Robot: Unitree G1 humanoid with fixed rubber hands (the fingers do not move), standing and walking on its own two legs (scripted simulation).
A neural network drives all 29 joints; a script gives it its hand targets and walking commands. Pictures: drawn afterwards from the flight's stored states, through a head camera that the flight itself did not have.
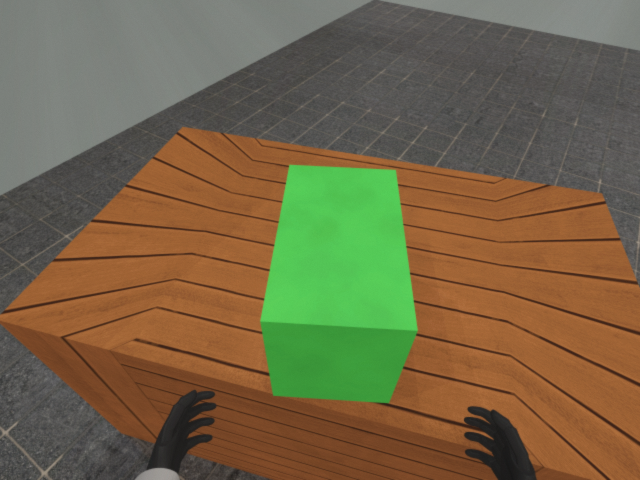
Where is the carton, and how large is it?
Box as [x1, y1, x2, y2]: [260, 165, 417, 402]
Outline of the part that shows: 289,165 260,320 273,395 388,402 417,331 395,170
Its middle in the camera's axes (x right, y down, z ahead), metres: +0.03 +0.06 +0.63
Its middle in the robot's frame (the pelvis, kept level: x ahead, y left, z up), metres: +0.43 +0.01 -0.03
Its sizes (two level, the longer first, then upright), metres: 0.314 0.184 0.221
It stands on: a pedestal, 0.64 m high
